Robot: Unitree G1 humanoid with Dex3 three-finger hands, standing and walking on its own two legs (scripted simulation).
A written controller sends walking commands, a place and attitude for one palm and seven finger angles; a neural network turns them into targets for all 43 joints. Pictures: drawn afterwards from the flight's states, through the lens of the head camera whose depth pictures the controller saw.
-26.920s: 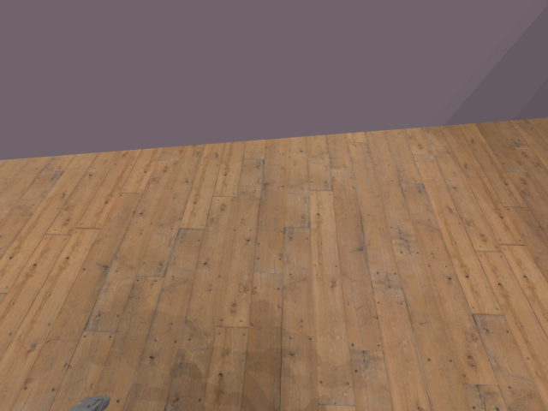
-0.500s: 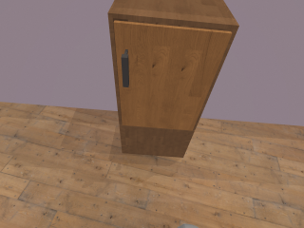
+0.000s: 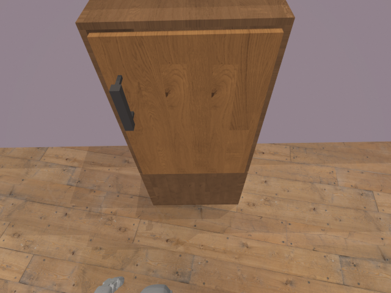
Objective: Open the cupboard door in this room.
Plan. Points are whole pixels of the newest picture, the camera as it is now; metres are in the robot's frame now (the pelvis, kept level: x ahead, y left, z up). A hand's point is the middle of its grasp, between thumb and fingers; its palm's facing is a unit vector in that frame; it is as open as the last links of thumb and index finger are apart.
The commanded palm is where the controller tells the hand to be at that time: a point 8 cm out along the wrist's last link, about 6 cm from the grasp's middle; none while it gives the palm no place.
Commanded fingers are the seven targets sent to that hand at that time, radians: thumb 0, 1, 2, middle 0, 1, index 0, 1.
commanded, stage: come to a stop and stand still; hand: left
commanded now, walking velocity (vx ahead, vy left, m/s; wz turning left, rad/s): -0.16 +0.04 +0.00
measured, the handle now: (124, 103) +0.55 +0.21 +0.04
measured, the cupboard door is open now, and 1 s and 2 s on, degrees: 0 0 0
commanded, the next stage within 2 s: look again from close up in 1.64 s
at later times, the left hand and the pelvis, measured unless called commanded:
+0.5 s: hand out of the picture -0.01 +0.24 -0.17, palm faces +0.01 -0.98 -0.21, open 7.4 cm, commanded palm none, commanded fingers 0.00 0.90 0.90 -0.20 -0.30 -0.20 -0.30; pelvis -0.01 +0.04 +0.01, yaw -2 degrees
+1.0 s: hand out of the picture -0.02 +0.15 -0.17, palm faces -0.01 -0.98 -0.19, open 7.3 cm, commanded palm none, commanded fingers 0.00 0.90 0.90 -0.20 -0.30 -0.20 -0.30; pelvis -0.03 -0.02 +0.01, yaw -1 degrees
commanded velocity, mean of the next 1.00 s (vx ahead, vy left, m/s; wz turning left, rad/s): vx -0.01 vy -0.04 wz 0.00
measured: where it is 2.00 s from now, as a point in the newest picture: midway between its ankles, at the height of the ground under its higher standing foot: outside the picture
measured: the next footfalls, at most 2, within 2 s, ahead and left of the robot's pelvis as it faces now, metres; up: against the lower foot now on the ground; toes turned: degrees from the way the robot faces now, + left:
left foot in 0.20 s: +0.06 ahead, +0.15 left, +0.00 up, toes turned +2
right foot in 0.62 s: -0.02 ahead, -0.12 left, +0.00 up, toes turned -4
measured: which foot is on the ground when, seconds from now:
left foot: up 0.00-0.18, down 0.20-1.00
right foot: down 0.00-0.20, up 0.22-0.60, down 0.62-1.00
